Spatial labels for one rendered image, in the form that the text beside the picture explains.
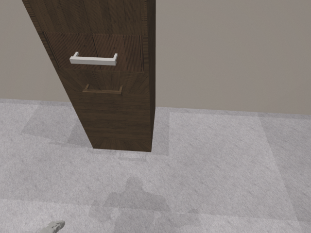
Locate drawer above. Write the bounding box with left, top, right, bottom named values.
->
left=44, top=32, right=144, bottom=72

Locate left robot hand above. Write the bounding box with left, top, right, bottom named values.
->
left=39, top=220, right=65, bottom=233

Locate cabinet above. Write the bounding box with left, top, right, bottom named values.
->
left=22, top=0, right=156, bottom=152

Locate handle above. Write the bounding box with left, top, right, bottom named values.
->
left=82, top=89, right=122, bottom=97
left=69, top=52, right=118, bottom=66

